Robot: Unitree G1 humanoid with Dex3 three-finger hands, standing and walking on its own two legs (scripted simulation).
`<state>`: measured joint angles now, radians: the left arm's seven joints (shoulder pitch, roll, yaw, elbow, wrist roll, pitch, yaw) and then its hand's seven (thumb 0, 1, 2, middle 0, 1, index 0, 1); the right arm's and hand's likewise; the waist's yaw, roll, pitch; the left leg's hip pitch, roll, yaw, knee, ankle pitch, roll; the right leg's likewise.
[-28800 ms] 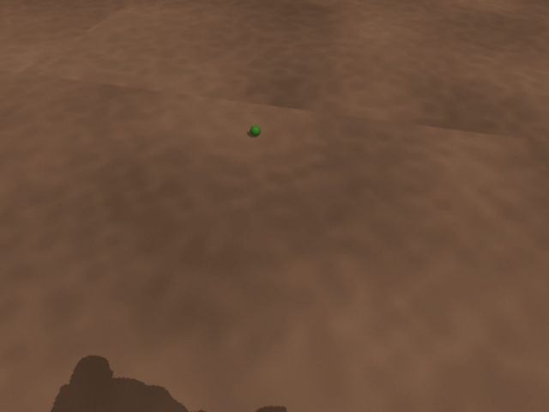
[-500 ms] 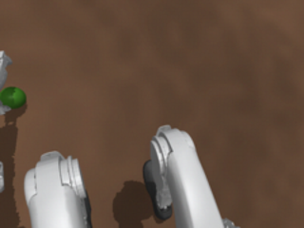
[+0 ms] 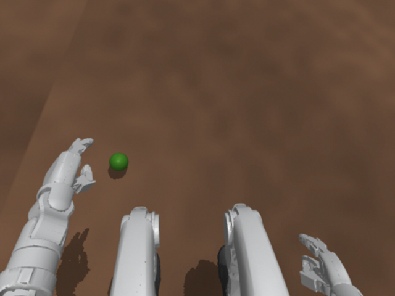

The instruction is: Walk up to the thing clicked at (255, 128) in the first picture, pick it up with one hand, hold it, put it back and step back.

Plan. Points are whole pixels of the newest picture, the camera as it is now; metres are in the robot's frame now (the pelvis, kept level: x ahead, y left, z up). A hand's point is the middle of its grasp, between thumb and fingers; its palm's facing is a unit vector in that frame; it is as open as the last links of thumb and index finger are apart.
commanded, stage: home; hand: left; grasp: from above
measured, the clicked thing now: (119, 161) +0.51 +0.25 -0.44
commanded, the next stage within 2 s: none
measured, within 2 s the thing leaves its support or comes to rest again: neither
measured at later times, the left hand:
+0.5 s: hand (53, 216) +0.27 +0.20 +0.10, palm faces +0.12 -0.97 -0.21, open 7.4 cm
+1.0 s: hand out of the picture +0.21 +0.19 +0.20, palm faces +0.15 -0.97 -0.19, open 7.4 cm
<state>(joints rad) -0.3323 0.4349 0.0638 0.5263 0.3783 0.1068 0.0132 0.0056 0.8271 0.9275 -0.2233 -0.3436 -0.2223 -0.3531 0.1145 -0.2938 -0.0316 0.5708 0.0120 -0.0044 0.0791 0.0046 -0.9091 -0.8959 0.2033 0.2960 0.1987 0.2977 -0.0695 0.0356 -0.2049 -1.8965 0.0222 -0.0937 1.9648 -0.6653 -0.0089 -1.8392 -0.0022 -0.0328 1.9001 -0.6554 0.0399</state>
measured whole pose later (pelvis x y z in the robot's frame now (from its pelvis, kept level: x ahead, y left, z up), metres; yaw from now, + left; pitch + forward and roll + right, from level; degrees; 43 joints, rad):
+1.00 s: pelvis +0.07 +0.00 +0.24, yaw +5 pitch +10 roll -3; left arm 0.51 0.22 0.03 -0.13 -0.06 0.47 0.02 0.01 0.90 0.90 -0.20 -0.30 -0.20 -0.30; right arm 0.27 -0.22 0.03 0.50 0.01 -0.23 -0.18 0.01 -0.91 -0.90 0.21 0.30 0.20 0.30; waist -0.03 0.05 -0.18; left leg -0.71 0.03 -0.07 1.01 -0.48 -0.01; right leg -0.64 -0.01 -0.05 0.93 -0.47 0.03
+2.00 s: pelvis +0.08 +0.00 +0.24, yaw +5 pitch +10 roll -3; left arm 0.50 0.22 0.03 -0.13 -0.05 0.45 0.02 0.01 0.91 0.90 -0.20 -0.30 -0.20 -0.30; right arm 0.29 -0.22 0.03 0.54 0.01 -0.24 -0.18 0.01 -0.90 -0.90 0.21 0.30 0.20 0.30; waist -0.03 0.04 -0.17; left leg -0.70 0.03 -0.06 1.02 -0.50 -0.01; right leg -0.64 -0.01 -0.04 0.94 -0.48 0.03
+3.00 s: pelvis +0.07 +0.00 +0.25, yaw +5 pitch +5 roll -1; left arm 0.29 0.26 0.00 0.28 0.03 0.18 0.03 0.01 0.90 0.90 -0.20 -0.30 -0.21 -0.30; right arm 0.20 -0.26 0.01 0.71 -0.08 -0.10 -0.08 0.01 -0.91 -0.90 0.21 0.30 0.20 0.30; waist 0.01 0.00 -0.04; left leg -0.56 0.01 -0.03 0.93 -0.46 0.00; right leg -0.53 -0.03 -0.02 0.90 -0.46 0.02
